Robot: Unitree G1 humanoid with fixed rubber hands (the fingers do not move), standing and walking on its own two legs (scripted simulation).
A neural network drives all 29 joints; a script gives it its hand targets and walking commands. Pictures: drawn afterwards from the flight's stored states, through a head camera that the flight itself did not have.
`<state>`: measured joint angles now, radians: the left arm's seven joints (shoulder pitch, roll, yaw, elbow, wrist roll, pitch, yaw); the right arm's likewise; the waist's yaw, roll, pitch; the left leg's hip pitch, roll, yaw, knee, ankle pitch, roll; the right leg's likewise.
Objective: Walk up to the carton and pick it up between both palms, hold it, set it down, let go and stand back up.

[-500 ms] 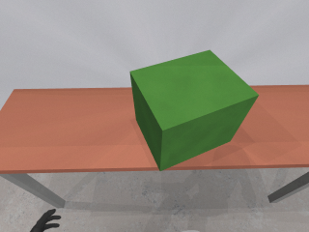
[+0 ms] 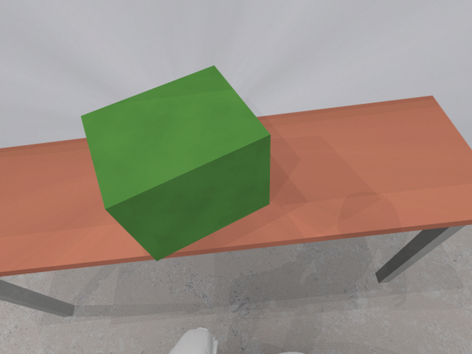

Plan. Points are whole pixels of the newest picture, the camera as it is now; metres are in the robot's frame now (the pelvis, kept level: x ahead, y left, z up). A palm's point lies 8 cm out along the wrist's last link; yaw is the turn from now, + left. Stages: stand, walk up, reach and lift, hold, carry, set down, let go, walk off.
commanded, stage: walk up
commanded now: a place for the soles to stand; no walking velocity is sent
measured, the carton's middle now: (185, 164) +0.46 +0.12 +0.00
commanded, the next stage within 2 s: none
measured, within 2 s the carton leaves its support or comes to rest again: neither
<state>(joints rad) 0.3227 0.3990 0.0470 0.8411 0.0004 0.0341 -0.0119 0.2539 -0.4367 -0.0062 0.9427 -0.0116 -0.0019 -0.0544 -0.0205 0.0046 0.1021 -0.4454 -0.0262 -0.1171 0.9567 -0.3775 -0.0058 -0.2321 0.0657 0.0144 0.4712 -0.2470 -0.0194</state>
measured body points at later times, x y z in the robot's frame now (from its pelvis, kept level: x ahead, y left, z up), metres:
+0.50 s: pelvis -0.02 -0.05 -0.02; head +0.02 -0.12 +0.42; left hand +0.04 +0.29 -0.08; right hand +0.07 -0.36 -0.18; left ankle -0.03 +0.13 -0.66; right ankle +0.04 -0.20 -0.74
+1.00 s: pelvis +0.00 +0.10 +0.00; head +0.06 +0.13 +0.44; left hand +0.04 +0.43 -0.14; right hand +0.07 -0.24 -0.09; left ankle +0.03 +0.16 -0.75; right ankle -0.05 -0.09 -0.66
